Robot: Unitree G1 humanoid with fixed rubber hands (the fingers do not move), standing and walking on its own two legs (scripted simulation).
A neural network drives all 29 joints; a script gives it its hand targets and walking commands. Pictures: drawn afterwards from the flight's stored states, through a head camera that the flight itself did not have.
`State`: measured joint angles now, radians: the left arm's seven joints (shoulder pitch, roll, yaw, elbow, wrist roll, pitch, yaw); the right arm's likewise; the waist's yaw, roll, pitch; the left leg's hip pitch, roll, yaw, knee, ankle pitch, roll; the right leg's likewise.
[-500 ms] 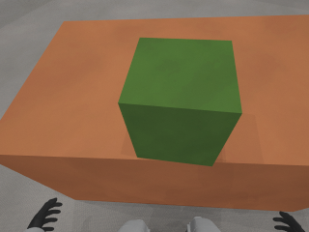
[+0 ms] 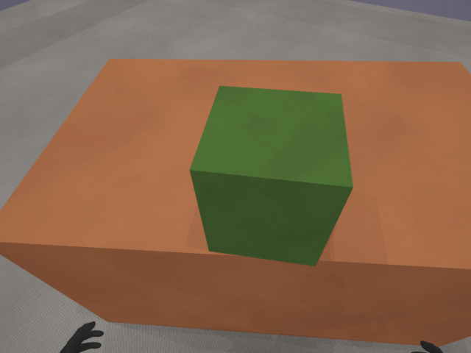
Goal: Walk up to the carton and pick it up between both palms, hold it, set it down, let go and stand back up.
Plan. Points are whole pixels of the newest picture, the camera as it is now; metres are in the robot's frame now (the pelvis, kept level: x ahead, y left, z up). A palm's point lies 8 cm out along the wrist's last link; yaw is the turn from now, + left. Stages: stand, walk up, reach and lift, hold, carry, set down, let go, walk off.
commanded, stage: walk up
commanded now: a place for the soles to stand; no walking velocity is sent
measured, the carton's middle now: (269, 179) +0.40 -0.02 +0.06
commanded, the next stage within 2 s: reach and lift in 1.52 s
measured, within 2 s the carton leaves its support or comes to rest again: neither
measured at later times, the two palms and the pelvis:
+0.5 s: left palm out of the picture +0.08 +0.32 -0.11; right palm out of the picture +0.12 -0.33 -0.11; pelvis -0.02 -0.01 -0.01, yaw +2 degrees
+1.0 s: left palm out of the picture +0.07 +0.29 -0.11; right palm out of the picture +0.11 -0.32 -0.10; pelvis -0.02 -0.02 +0.00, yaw +2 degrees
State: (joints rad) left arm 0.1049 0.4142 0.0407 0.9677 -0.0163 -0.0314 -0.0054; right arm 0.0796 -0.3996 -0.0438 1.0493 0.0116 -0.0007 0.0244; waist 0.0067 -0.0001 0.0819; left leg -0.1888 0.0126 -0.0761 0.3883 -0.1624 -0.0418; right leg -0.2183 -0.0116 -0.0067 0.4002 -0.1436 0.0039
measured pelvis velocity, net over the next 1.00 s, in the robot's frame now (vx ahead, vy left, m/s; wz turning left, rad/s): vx -0.02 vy -0.02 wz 0.03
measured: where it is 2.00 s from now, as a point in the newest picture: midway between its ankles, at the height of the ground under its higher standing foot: outside the picture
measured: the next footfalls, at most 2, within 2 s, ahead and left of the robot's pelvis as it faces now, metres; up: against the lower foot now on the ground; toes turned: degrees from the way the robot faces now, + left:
none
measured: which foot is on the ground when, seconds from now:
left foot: down 0.00-1.00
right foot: down 0.00-1.00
